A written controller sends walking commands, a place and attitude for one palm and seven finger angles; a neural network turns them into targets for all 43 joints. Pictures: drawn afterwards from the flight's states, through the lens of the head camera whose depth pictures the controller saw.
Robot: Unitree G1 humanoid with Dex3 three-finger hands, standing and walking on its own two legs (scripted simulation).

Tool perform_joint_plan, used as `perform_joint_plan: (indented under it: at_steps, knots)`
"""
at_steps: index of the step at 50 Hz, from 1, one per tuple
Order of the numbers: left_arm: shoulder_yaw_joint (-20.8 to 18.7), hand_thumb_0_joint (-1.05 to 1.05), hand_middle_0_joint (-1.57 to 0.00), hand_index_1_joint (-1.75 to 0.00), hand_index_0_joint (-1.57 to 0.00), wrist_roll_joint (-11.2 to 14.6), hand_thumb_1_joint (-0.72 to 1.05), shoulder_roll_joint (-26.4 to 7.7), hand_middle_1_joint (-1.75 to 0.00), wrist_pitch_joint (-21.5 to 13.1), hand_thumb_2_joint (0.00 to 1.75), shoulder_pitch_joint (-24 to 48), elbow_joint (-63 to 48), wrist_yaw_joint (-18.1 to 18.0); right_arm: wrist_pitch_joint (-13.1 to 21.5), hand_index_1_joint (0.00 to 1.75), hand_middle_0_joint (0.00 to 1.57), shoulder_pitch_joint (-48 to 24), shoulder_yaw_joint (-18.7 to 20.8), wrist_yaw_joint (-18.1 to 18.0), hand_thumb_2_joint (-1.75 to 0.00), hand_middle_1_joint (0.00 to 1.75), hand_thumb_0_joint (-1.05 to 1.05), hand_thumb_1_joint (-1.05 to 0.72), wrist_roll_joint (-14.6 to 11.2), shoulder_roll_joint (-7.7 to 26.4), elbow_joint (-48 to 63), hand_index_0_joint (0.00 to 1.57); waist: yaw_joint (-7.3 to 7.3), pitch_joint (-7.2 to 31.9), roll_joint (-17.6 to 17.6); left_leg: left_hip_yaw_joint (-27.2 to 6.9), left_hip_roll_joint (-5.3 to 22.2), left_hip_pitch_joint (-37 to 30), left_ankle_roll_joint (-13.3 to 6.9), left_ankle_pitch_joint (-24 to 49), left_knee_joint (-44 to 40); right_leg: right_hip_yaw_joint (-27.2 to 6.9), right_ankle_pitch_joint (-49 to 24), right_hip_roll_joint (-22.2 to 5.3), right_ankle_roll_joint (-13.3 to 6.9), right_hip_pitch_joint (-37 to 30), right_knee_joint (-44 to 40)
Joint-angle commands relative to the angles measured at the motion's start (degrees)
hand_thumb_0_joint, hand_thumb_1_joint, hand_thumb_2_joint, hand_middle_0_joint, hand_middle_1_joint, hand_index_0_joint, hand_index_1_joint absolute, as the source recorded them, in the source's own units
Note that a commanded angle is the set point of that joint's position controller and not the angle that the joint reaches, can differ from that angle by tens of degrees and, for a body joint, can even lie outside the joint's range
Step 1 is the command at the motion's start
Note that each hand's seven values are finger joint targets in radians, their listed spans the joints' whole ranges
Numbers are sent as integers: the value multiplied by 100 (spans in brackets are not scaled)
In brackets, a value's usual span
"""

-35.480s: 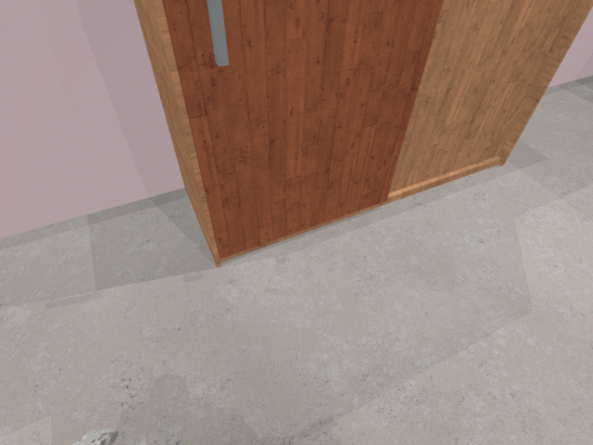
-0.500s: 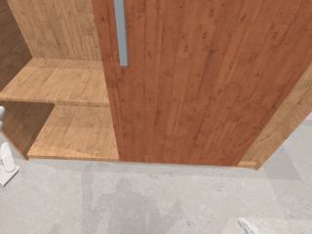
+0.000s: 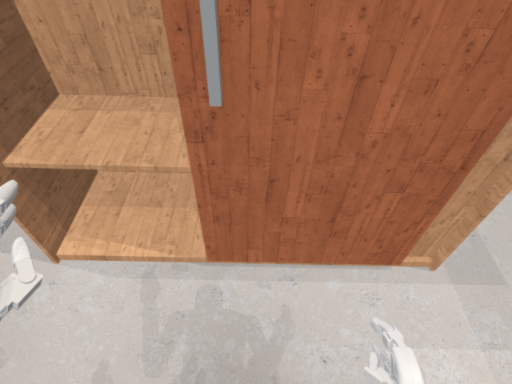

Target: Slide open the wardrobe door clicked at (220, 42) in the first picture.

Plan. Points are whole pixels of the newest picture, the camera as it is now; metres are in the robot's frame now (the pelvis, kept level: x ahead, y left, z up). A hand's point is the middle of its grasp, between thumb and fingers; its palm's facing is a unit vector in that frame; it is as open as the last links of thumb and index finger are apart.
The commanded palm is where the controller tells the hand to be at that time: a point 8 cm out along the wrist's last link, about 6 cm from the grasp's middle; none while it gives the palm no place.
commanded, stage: stop stepping back and stand still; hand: left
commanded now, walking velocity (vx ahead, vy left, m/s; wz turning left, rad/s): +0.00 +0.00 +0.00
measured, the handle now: (212, 43) +0.69 +0.14 +0.21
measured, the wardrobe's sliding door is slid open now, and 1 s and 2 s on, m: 0.66 0.66 0.66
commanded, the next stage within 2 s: let the arm hang, fingers relaxed in 0.44 s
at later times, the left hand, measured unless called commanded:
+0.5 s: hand (30, 290) +0.18 +0.27 +0.14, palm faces +0.42 -0.78 -0.46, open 7.4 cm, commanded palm +0.12 +0.30 +0.18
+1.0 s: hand out of the picture -0.01 +0.18 -0.18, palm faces -0.01 -0.98 -0.17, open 7.2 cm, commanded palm none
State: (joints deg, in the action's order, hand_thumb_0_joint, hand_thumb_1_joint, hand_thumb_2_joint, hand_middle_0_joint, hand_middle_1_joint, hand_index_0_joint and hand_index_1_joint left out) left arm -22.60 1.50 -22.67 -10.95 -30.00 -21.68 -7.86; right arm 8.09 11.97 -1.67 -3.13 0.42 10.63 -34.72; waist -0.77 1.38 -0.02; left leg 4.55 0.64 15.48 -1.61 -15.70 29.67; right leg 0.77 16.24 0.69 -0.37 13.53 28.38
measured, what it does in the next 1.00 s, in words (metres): stands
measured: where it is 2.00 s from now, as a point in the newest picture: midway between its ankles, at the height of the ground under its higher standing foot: outside the picture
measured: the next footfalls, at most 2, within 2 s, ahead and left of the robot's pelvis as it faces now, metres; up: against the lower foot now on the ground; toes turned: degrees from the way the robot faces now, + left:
none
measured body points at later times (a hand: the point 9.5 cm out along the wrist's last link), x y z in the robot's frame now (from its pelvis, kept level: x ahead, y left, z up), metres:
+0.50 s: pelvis -0.02 +0.00 +0.00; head -0.01 +0.01 +0.45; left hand +0.16 +0.31 +0.17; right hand +0.15 -0.23 -0.08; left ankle +0.00 +0.10 -0.74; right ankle -0.02 -0.11 -0.74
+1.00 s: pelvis -0.03 -0.01 +0.00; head +0.01 +0.02 +0.44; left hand -0.01 +0.24 -0.17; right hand +0.00 -0.30 -0.13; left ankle +0.00 +0.10 -0.74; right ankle -0.02 -0.11 -0.74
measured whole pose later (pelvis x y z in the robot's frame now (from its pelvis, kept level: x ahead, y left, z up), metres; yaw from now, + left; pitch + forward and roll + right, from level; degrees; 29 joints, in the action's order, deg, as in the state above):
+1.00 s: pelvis -0.03 -0.01 +0.00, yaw +3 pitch +1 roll -1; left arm 0.8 -1.3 -14.7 1.7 -13.9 56.5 0.9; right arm -1.9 14.5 0.3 -0.1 1.8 16.0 -57.8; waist 0.6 -4.4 -2.8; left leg 0.9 0.8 18.8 -1.0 -12.9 31.1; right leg 4.5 14.1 0.9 -1.7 15.1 28.6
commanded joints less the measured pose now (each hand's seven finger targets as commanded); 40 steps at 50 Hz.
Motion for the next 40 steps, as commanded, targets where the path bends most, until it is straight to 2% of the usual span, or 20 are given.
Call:
perform_joint_plan:
  at_steps: [1, 7, 14, 16, 17, 18, 20, 23, 26, 27, 28, 29, 30, 31, 33, 34, 36, 38, 40]
  knots:
    - [-672, 0, -20, -30, -20, 8, 90, -1092, -30, -312, 90, 665, -1568, -141, 266, 30, 20, -444, 361, -161, -90, 30, 0, -90, 17, 904, 837, 20, 25, 590, 308, -657, 560, -135, 6, 1318, -679, -404, -1531, -319, 11, -422, -197]
    - [-691, 0, -20, -30, -20, -34, 90, -1064, -30, -372, 90, 730, -1685, -192, 277, 30, 20, -457, 346, -181, -90, 30, 0, -90, 62, 833, 845, 20, 14, 431, 682, -657, 474, 21, 27, 724, -825, -438, -1176, -319, -39, -474, -367]
    - [-612, 0, -20, -30, -20, -16, 90, -857, -30, -372, 90, 387, -1262, -185, 265, 30, 20, -438, 375, -154, -90, 30, 0, -90, 30, 871, 856, 20, 13, 367, 488, -716, 484, 141, 48, 375, -971, -360, -976, -258, -19, -484, -493]
    - [-667, 0, -20, -30, -20, -10, 90, -914, -30, -365, 90, 318, -1253, -188, 266, 30, 20, -445, 395, -163, -90, 30, 0, -90, 29, 901, 870, 20, 2, 438, 453, -738, 473, 156, 51, 447, -980, -337, -1037, -264, -19, -541, -491]
    - [-640, 0, -20, -30, -20, -5, 90, -896, -30, -355, 90, 287, -1201, -187, 259, 30, 20, -436, 377, -167, -90, 30, 0, -90, 23, 876, 868, 20, 7, 421, 311, -730, 484, 126, 53, 501, -975, -332, -1060, -262, -2, -512, -498]
    - [-602, 0, -20, -30, -20, -9, 90, -871, -30, -353, 90, 319, -1214, -182, 256, 30, 20, -441, 384, -171, -90, 30, 0, -90, 25, 902, 876, 20, 12, 404, 366, -725, 479, 158, 53, 458, -979, -339, -1006, -263, -1, -494, -510]
    - [-622, 0, -20, -30, -20, -8, 90, -898, -30, -349, 90, 323, -1200, -184, 246, 30, 20, -455, 387, -175, -90, 30, 0, -90, 19, 893, 867, 20, 9, 373, 253, -683, 446, 156, 38, 296, -947, -390, -951, -285, -10, -431, -603]
    - [-639, 0, -20, -30, -20, -31, 90, -957, -30, -368, 90, 429, -1285, -197, 256, 30, 20, -458, 389, -195, -90, 30, 0, -90, 34, 902, 850, 20, 11, 364, 364, -703, 440, 183, 35, 216, -983, -378, -839, -285, -10, -434, -602]
    - [-751, 0, -20, -30, -20, -21, 90, -1103, -30, -363, 90, 462, -1399, -215, 274, 30, 20, -480, 403, -212, -90, 30, 0, -90, 43, 904, 841, 20, -2, 488, 303, -640, 383, 65, 26, 430, -841, -455, -1029, -328, -29, -460, -643]
    - [1676, 0, -20, -30, -20, -318, 90, -131, -30, 504, 90, 605, 3122, 603, 365, 30, 20, -712, 653, 331, -90, 30, 0, -90, -38, 1957, -639, 20, 307, 26, 291, -748, 613, 233, -3, 1869, 206, -132, -1871, -859, -150, 293, 95]
    - [1547, 0, -20, -30, -20, -232, 90, -175, -30, 958, 90, 711, 3112, 734, -77, 30, 20, -336, 644, 348, -90, 30, 0, -90, -105, 1748, -466, 20, 238, 455, 413, -667, 681, -102, 71, 1947, 34, -347, -1387, -826, -208, 380, 7]
    - [1573, 0, -20, -30, -20, -223, 90, -126, -30, 1081, 90, 812, 3013, 758, -202, 30, 20, -358, 622, 328, -90, 30, 0, -90, -99, 1726, -325, 20, 232, 263, 542, -765, 783, 17, 0, 1612, -104, -154, -609, -671, -169, 590, 126]
    - [1606, 0, -20, -30, -20, -227, 90, -84, -30, 1057, 90, 973, 3237, 764, -271, 30, 20, -376, 588, 330, -90, 30, 0, -90, -45, 1737, -395, 20, 179, 368, 528, -1004, 905, 323, -162, 1522, -248, -4, -151, -512, -170, 502, 476]
    - [1627, 0, -20, -30, -20, -269, 90, -177, -30, 1039, 90, 1117, 3539, 764, -357, 30, 20, -431, 567, 320, -90, 30, 0, -90, 2, 1783, -403, 20, 143, 317, 254, -1247, 970, 524, -294, 1602, -398, -29, -32, -381, -168, 332, 693]
    - [1700, 0, -20, -30, -20, -292, 90, -312, -30, 1048, 90, 1264, 4104, 771, -453, 30, 20, -487, 512, 308, -90, 30, 0, -90, 64, 1860, -491, 20, 61, 292, -314, -1346, 938, 704, -390, 1376, -467, -118, -125, -383, -195, 60, 641]
    - [1706, 0, -20, -30, -20, -323, 90, -406, -30, 1022, 90, 1352, 4462, 774, -489, 30, 20, -486, 514, 307, -90, 30, 0, -90, 88, 1877, -586, 20, 42, 393, -699, -1272, 804, 647, -348, 1309, -315, -254, -422, -490, -227, -59, 411]
    - [1782, 0, -20, -30, -20, -351, 90, -552, -30, 1004, 90, 1629, 5106, 768, -591, 30, 20, -421, 493, 317, -90, 30, 0, -90, 93, 1725, -773, 20, 140, 429, -1215, -904, 328, 355, -159, 774, 163, -785, -590, -936, -437, 184, -174]
    - [1893, 0, -20, -30, -20, -318, 90, -559, -30, 1044, 90, 2035, 5588, 750, -733, 30, 20, -258, 444, 300, -90, 30, 0, -90, 118, 1500, -990, 20, 279, 217, -1095, -587, 23, -29, -21, 149, 545, -1137, -235, -1326, -706, 714, -712]
    - [1953, 0, -20, -30, -20, -302, 90, -542, -30, 1056, 90, 2248, 5992, 730, -825, 30, 20, -206, 430, 279, -90, 30, 0, -90, 132, 1398, -1204, 20, 328, 79, -557, -542, 9, -309, 0, 42, 579, -1175, 67, -1331, -771, 973, -932]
